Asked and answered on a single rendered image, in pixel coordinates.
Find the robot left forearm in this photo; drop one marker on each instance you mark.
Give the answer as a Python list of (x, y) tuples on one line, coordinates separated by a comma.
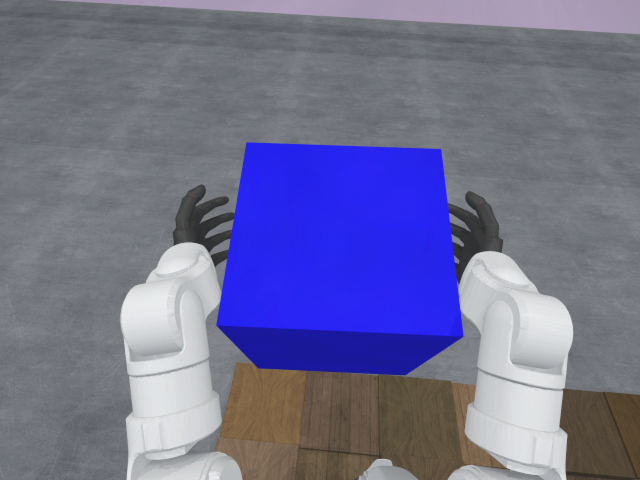
[(166, 347)]

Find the robot right forearm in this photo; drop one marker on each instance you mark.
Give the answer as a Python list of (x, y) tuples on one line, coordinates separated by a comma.
[(522, 361)]

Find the left robot hand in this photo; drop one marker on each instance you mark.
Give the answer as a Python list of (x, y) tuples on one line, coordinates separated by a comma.
[(189, 228)]

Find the robot right shin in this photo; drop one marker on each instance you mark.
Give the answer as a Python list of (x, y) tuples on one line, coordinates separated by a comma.
[(380, 462)]

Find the robot left upper arm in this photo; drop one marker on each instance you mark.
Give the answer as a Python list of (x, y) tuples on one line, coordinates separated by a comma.
[(202, 466)]

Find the right robot hand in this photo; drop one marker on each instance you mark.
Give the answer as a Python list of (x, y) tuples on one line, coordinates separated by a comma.
[(484, 235)]

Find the carton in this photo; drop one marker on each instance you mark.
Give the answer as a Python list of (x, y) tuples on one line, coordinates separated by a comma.
[(341, 259)]

